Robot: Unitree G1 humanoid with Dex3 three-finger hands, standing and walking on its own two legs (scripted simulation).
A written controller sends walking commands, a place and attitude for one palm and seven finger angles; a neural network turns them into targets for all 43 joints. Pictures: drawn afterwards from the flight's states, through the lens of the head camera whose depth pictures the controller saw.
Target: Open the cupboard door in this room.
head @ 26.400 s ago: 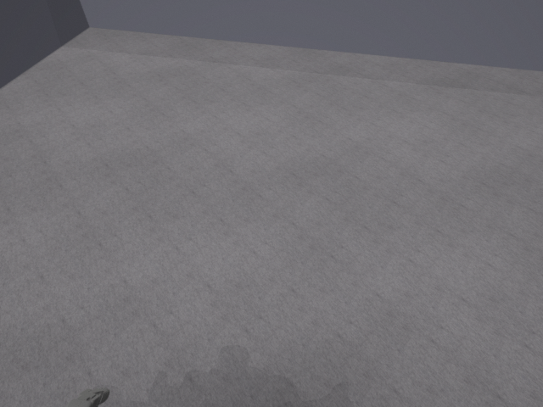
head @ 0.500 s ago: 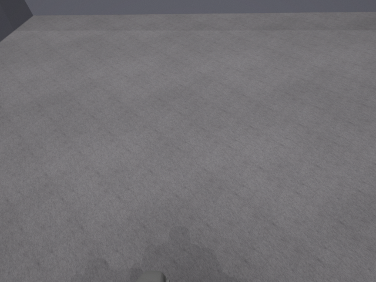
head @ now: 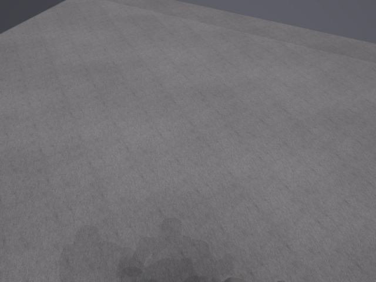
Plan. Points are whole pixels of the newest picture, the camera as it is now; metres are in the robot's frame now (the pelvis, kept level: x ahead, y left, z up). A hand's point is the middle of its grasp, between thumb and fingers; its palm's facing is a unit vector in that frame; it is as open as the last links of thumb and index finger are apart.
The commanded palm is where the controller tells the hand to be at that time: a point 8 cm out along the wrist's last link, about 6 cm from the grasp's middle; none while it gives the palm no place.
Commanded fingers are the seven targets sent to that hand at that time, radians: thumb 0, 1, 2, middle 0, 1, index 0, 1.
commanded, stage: turn or walk to find it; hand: left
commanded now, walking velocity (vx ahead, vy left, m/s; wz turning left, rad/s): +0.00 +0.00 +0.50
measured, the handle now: out of the picture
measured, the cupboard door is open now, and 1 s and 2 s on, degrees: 0 0 0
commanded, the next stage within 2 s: none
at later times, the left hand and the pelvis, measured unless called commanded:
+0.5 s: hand out of the picture -0.01 +0.17 -0.16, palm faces +0.28 -0.93 -0.25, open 7.3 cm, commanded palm none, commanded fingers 0.00 0.90 0.90 -0.20 -0.30 -0.20 -0.30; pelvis -0.01 -0.04 +0.00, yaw +16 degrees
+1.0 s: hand out of the picture -0.04 +0.22 -0.16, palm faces +0.50 -0.82 -0.26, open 7.4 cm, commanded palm none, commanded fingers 0.00 0.90 0.90 -0.20 -0.30 -0.20 -0.30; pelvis -0.03 -0.02 +0.00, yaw +30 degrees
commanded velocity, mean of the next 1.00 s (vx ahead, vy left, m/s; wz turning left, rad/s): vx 0.00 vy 0.00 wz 0.50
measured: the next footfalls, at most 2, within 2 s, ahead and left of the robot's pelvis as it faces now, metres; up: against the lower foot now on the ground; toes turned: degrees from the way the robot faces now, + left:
right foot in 0.14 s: +0.05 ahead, -0.14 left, +0.00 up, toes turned +0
left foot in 0.60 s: -0.03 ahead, +0.11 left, +0.00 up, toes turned +24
